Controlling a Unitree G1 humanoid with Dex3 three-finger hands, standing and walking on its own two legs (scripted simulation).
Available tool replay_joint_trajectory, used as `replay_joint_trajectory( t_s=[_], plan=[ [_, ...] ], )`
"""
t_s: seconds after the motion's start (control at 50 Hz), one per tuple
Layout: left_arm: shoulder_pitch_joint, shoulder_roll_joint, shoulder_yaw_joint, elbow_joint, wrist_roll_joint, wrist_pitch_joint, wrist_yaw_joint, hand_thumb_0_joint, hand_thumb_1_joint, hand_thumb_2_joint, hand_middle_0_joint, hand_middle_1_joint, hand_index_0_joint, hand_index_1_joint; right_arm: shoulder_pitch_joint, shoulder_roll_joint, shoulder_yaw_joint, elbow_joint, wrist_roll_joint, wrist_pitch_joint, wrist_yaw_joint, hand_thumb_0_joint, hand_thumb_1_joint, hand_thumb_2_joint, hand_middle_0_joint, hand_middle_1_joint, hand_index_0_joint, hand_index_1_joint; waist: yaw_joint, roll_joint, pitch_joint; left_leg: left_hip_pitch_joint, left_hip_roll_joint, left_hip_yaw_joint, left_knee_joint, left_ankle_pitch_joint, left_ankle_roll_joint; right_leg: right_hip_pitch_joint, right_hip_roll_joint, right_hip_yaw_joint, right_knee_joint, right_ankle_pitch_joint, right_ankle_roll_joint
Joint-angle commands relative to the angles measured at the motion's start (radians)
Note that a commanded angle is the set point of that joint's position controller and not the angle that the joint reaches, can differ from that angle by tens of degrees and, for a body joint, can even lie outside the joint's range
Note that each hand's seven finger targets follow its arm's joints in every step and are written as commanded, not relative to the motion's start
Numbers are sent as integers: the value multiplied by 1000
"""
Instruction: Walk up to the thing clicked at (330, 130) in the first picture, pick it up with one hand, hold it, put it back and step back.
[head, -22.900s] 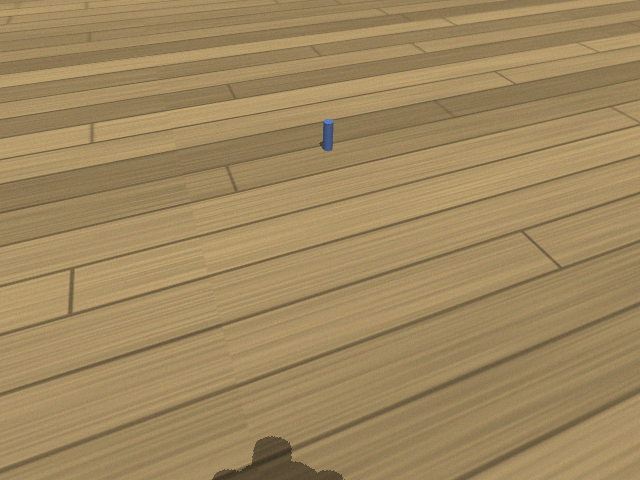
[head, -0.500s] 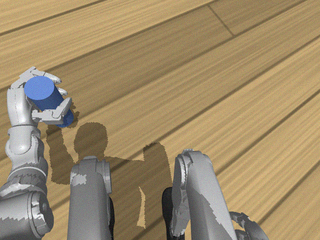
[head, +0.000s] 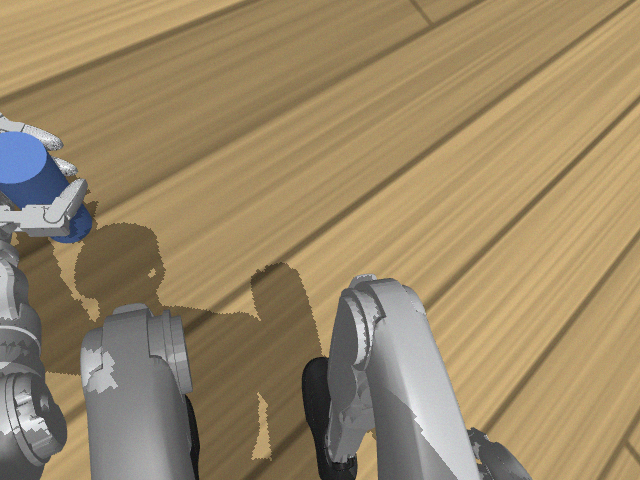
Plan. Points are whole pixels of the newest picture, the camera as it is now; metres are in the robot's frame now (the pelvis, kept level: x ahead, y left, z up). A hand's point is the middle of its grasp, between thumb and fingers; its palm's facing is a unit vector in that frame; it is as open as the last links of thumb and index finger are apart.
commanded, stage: crouch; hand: left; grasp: from the side
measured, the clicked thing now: (45, 196) +0.46 +0.26 -0.11
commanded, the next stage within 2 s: lower in 0.20 s
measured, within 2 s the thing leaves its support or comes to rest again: rests again in 1.40 s
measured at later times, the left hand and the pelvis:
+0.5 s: hand (61, 194) +0.47 +0.25 -0.13, palm faces +0.17 -0.99 -0.03, open 7.6 cm; pelvis -0.01 +0.00 -0.02, yaw -3 degrees
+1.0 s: hand (78, 203) +0.48 +0.25 -0.18, palm faces +0.16 -0.99 -0.04, open 7.6 cm; pelvis -0.01 +0.01 -0.03, yaw -6 degrees
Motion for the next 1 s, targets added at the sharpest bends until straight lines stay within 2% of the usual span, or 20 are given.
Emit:
replay_joint_trajectory(
  t_s=[0.0, 0.06, 0.12, 0.14, 0.22, 0.26, 0.3, 0.34, 0.42, 0.5, 0.58, 0.6, 0.62, 0.64, 0.66, 0.72, 0.86, 0.88, 0.92, 0.98],
  plan=[
    [-375, 276, 40, -244, -26, -102, 10, 0, 411, 1271, -1270, -1371, -1275, -1372, 147, -267, -61, -31, -7, 0, -16, 0, -896, -904, 199, 300, 200, 300, -3, 341, -692, 452, -6, 54, -254, 126, 2, 346, 48, -38, -207, 163, -26],
    [-382, 241, 12, -231, -24, -105, 12, 0, 453, 1274, -1279, -1374, -1285, -1373, 139, -277, -46, -35, -17, 1, -12, 0, -898, -904, 199, 300, 200, 300, -32, 368, -675, 485, -2, 37, -254, 134, -4, 321, 45, -57, -188, 175, -28],
    [-367, 270, 31, -187, -21, -106, 23, 0, 414, 1279, -1300, -1384, -1303, -1386, 120, -284, -37, -41, -23, 6, -12, 0, -896, -904, 199, 300, 199, 300, -35, 332, -635, 437, -2, 37, -233, 101, 1, 315, 51, -60, -192, 149, -24],
    [-382, 260, 16, -201, -21, -111, 22, 0, 406, 1268, -1297, -1384, -1304, -1382, 117, -288, -27, -48, -27, 8, -11, 0, -896, -902, 199, 300, 199, 300, -46, 357, -629, 456, -1, 29, -240, 112, -4, 312, 47, -67, -185, 162, -25],
    [-351, 299, 33, -191, -1, -114, 38, 0, 438, 1267, -1298, -1379, -1305, -1377, 97, -304, -19, -72, -38, 13, -7, 0, -896, -902, 199, 300, 200, 300, -43, 364, -630, 460, 1, 24, -225, 137, -5, 320, 49, -74, -172, 182, -26],
    [-353, 289, 26, -189, -8, -116, 40, 0, 432, 1273, -1302, -1387, -1308, -1385, 100, -303, -10, -72, -41, 17, -5, 0, -898, -903, 199, 300, 200, 300, -55, 366, -623, 447, 0, 23, -216, 142, -5, 341, 50, -75, -174, 191, -23],
    [-344, 312, 40, -203, -13, -118, 43, 0, 391, 1241, -1323, -1413, -1336, -1404, 87, -314, -8, -87, -43, 17, -5, 0, -907, -903, 199, 300, 199, 300, -50, 367, -628, 446, 1, 22, -212, 143, -4, 346, 52, -78, -173, 194, -22],
    [-325, 295, 35, -140, -17, -118, 47, 0, 379, 1247, -1316, -1418, -1330, -1409, 86, -315, 8, -92, -45, 19, -2, 0, -906, -903, 199, 300, 199, 300, -77, 331, -593, 403, 1, 17, -196, 123, 3, 363, 54, -83, -176, 186, -15],
    [-313, 299, 30, -75, -28, -145, 57, 0, 388, 1256, -1311, -1420, -1327, -1409, 54, -326, 37, -100, -55, 17, 0, 0, -901, -901, 199, 300, 199, 300, -96, 278, -520, 354, 3, 7, -173, 91, 9, 354, 61, -93, -178, 165, -10],
    [-369, 353, 21, -94, -21, -183, 60, 0, 402, 1249, -1328, -1426, -1346, -1413, 41, -347, 57, -102, -72, 14, 1, 0, -901, -901, 199, 300, 199, 300, -111, 337, -516, 399, 9, -6, -169, 88, 1, 352, 66, -105, -169, 165, -12],
    [-394, 372, 2, -84, -14, -209, 69, 0, 386, 1238, -1320, -1416, -1337, -1404, 20, -360, 87, -99, -92, 13, 1, 0, -908, -903, 199, 300, 199, 300, -136, 389, -508, 459, 18, -28, -160, 119, -10, 341, 68, -118, -151, 196, -13],
    [-358, 391, 14, -42, -12, -212, 71, 0, 373, 1223, -1310, -1406, -1327, -1393, 8, -362, 96, -92, -93, 15, -1, 0, -911, -903, 199, 300, 199, 300, -129, 394, -478, 461, 21, -34, -167, 97, -11, 318, 66, -120, -150, 172, -14],
    [-429, 408, 7, -117, -13, -226, 75, 0, 379, 1237, -1318, -1412, -1335, -1400, 1, -376, 97, -103, -100, 16, -1, 0, -907, -902, 199, 300, 199, 300, -140, 434, -492, 488, 25, -47, -177, 110, -19, 319, 64, -128, -139, 187, -16],
    [-425, 426, 17, -114, -12, -232, 80, 0, 373, 1238, -1315, -1409, -1329, -1399, 4, -377, 103, -106, -104, 17, -2, 0, -908, -903, 199, 300, 199, 300, -137, 445, -511, 500, 24, -45, -168, 125, -20, 340, 67, -129, -139, 201, -14],
    [-402, 414, 12, -103, -9, -233, 82, 0, 381, 1231, -1316, -1409, -1331, -1397, -8, -378, 110, -115, -107, 18, -1, 0, -912, -904, 199, 300, 199, 300, -135, 458, -508, 515, 25, -53, -172, 146, -24, 342, 65, -133, -131, 215, -15],
    [-366, 421, 24, -60, -10, -237, 96, 0, 380, 1255, -1327, -1425, -1342, -1415, -17, -390, 128, -119, -117, 21, 0, 0, -914, -905, 199, 300, 199, 300, -145, 456, -483, 532, 30, -69, -171, 172, -29, 341, 65, -145, -123, 234, -12],
    [-325, 408, -16, 8, -6, -246, 114, 0, 376, 1282, -1326, -1443, -1342, -1433, -46, -396, 166, -133, -137, 31, -1, 0, -906, -903, 200, 300, 199, 300, -174, 424, -435, 498, 32, -79, -140, 195, -21, 379, 76, -160, -130, 267, -4],
    [-315, 431, 5, 2, -7, -248, 123, 0, 417, 1304, -1327, -1450, -1342, -1441, -46, -400, 170, -140, -138, 32, -2, 0, -901, -902, 200, 300, 200, 300, -166, 413, -434, 499, 32, -81, -139, 208, -21, 391, 77, -161, -132, 276, -3],
    [-340, 423, -22, 25, -4, -253, 127, 0, 422, 1294, -1312, -1439, -1330, -1427, -64, -398, 184, -146, -142, 36, -3, 0, -898, -901, 200, 300, 200, 300, -186, 398, -406, 468, 32, -88, -139, 178, -18, 386, 80, -168, -133, 258, -2],
    [-363, 453, -13, 19, -18, -268, 134, 0, 406, 1303, -1327, -1451, -1344, -1441, -75, -405, 197, -154, -145, 35, -5, 0, -896, -901, 200, 300, 200, 300, -194, 379, -392, 438, 32, -88, -129, 123, -12, 398, 86, -170, -148, 226, 2]
  ],
)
